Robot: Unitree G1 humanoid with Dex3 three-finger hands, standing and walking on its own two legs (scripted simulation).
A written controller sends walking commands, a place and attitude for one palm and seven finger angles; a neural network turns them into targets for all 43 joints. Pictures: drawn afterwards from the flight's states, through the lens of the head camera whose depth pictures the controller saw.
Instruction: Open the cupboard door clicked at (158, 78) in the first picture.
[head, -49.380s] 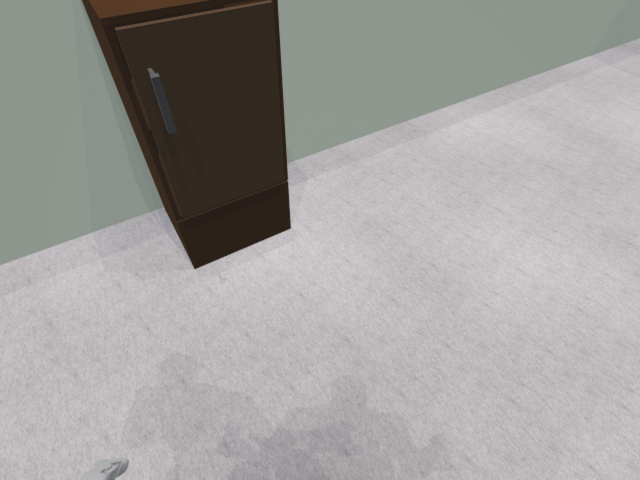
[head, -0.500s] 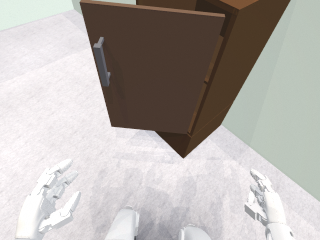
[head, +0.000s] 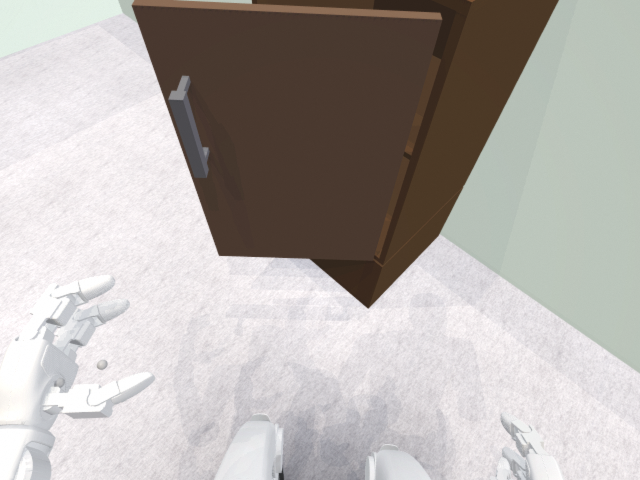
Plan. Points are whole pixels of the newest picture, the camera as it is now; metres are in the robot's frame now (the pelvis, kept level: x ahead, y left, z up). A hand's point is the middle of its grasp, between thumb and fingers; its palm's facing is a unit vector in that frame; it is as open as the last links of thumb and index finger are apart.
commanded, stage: raise the hand with hooked fingers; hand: left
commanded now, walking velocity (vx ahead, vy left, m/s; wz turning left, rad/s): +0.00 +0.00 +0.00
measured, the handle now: (193, 129) +0.59 +0.24 +0.05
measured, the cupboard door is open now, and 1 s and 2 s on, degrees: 43 43 43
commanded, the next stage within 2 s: move the hooked fingers beside the handle in 1.16 s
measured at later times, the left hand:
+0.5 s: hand (77, 339) +0.25 +0.29 +0.05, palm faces +0.05 -1.00 -0.04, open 13.9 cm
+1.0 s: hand (94, 306) +0.29 +0.28 +0.06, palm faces +0.06 -1.00 -0.04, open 14.0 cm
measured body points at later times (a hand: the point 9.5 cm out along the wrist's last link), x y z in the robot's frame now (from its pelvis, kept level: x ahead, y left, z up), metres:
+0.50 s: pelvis -0.01 +0.02 +0.01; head +0.06 +0.05 +0.45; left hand +0.25 +0.34 +0.05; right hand +0.17 -0.21 -0.06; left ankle +0.06 +0.11 -0.64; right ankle +0.00 -0.12 -0.64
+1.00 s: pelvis +0.00 +0.00 +0.01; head +0.08 +0.02 +0.45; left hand +0.28 +0.33 +0.06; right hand +0.15 -0.25 -0.07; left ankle +0.06 +0.11 -0.64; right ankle +0.00 -0.12 -0.64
